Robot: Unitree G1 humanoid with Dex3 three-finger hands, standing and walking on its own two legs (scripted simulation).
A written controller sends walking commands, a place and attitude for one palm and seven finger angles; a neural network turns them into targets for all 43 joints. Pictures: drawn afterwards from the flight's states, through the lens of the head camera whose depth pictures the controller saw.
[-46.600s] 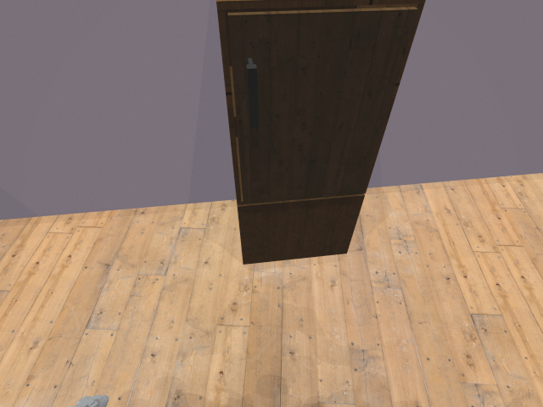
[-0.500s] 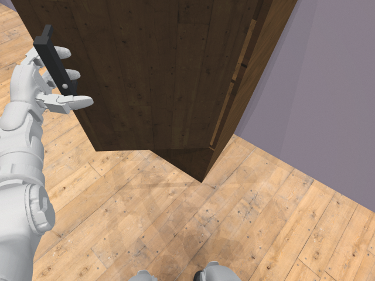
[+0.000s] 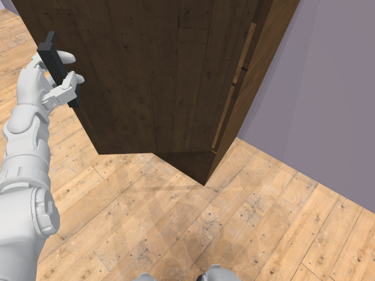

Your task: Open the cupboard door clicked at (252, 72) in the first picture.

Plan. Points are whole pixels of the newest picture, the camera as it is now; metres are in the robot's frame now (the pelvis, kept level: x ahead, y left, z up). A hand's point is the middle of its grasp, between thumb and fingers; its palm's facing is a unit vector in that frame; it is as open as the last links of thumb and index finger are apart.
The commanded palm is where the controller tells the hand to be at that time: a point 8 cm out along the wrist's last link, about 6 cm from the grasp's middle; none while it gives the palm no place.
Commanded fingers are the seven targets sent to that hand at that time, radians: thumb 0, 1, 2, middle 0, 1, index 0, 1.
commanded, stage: pull the door open along its arc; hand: left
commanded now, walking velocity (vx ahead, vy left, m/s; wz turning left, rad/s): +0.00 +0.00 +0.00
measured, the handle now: (64, 72) +0.54 +0.24 +0.11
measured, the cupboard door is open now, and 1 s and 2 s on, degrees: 38 69 77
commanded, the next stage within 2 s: open thumb and fingers to let go in 1.14 s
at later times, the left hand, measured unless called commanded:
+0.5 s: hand (70, 123) +0.40 +0.20 +0.11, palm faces -0.04 -1.00 +0.01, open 6.0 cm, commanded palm +0.34 +0.26 +0.10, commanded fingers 0.00 0.90 0.90 -0.40 -1.35 -0.40 -1.35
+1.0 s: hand (107, 172) +0.30 +0.12 +0.11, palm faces +0.41 -0.91 +0.02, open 5.9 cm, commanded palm +0.23 +0.16 +0.10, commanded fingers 0.00 0.90 0.90 -0.40 -1.35 -0.40 -1.35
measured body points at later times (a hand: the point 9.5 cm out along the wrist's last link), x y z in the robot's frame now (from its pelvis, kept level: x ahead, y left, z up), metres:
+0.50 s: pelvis +0.01 -0.01 +0.01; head +0.06 +0.00 +0.46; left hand +0.40 +0.25 +0.11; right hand +0.08 -0.26 -0.09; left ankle -0.02 +0.08 -0.70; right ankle +0.01 -0.12 -0.70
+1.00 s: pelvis +0.00 -0.03 +0.02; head +0.00 -0.05 +0.47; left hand +0.27 +0.17 +0.11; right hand +0.18 -0.24 -0.07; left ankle -0.02 +0.08 -0.70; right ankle +0.01 -0.12 -0.70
